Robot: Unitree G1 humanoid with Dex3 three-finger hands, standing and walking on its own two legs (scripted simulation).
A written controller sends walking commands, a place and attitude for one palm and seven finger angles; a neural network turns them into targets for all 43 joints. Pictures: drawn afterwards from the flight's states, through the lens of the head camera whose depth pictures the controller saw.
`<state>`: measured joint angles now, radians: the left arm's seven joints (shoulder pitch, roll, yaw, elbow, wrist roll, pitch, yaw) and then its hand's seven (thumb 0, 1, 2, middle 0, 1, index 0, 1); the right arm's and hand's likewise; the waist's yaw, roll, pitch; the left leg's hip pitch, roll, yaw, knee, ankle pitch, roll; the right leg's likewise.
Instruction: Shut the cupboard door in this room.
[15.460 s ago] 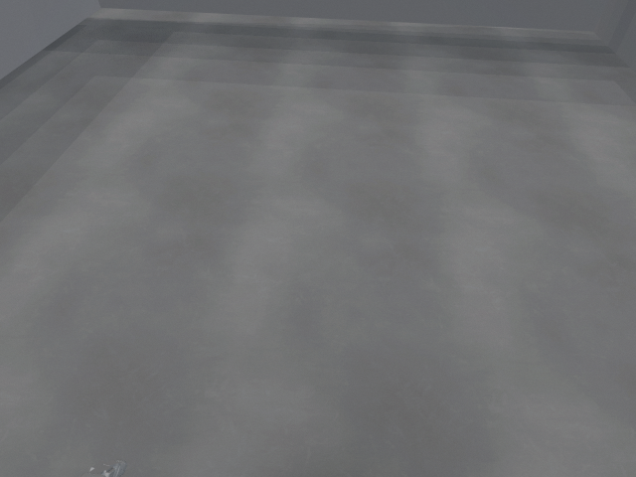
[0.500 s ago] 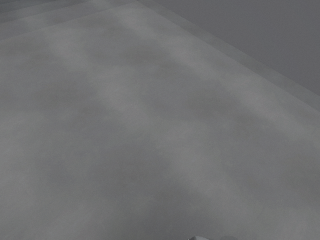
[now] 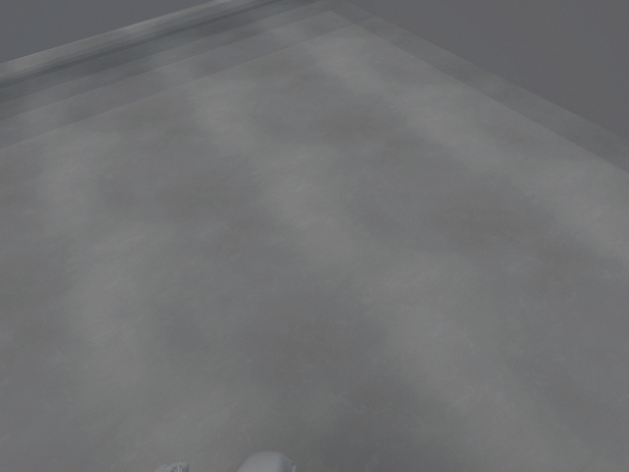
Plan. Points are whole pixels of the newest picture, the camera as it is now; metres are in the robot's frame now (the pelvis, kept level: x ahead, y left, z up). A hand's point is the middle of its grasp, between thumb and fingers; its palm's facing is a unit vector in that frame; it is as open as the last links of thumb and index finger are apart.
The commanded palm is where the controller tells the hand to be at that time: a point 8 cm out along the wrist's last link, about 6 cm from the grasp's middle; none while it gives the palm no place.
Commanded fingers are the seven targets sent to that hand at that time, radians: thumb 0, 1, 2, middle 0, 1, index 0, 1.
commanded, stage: turn or walk to find it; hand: left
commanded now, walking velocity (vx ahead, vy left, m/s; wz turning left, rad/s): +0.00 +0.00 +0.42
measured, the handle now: out of the picture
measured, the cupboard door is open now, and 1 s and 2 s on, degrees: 78 78 78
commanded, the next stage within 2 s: stand and wait in 1.90 s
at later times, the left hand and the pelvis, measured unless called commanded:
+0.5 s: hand out of the picture -0.04 +0.26 -0.18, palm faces +0.27 -0.93 -0.24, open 7.4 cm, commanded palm none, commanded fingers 0.00 0.90 0.90 -0.20 -0.30 -0.20 -0.30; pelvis -0.03 +0.04 +0.00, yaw +12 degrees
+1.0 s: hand out of the picture -0.04 +0.19 -0.15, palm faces +0.40 -0.87 -0.27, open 7.4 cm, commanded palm none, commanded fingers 0.00 0.90 0.90 -0.20 -0.30 -0.20 -0.30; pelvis -0.04 -0.01 +0.00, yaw +25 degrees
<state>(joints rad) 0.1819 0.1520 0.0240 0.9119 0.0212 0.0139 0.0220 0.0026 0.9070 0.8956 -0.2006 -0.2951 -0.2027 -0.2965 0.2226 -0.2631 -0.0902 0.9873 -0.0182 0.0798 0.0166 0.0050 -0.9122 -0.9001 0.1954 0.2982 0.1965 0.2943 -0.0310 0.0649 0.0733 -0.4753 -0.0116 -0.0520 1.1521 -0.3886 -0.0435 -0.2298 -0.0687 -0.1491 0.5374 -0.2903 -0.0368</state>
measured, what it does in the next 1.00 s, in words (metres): steps on the spot, turning left: left foot, then right foot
